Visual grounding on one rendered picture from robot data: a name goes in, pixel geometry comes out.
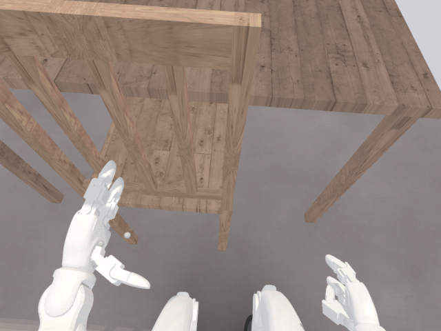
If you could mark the robot right shin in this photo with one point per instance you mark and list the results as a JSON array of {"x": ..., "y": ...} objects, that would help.
[{"x": 267, "y": 287}]

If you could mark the robot left hand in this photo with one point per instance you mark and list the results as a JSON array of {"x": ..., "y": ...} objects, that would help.
[{"x": 90, "y": 225}]

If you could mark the robot right hand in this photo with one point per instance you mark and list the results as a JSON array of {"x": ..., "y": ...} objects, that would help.
[{"x": 354, "y": 305}]

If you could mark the chair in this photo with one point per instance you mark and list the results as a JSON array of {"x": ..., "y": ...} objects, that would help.
[{"x": 173, "y": 154}]

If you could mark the robot left forearm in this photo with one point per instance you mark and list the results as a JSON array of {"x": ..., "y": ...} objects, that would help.
[{"x": 66, "y": 304}]

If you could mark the robot left thigh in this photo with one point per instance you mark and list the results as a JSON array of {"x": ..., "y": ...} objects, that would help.
[{"x": 179, "y": 314}]

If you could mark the table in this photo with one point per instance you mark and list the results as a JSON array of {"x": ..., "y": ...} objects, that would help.
[{"x": 355, "y": 56}]

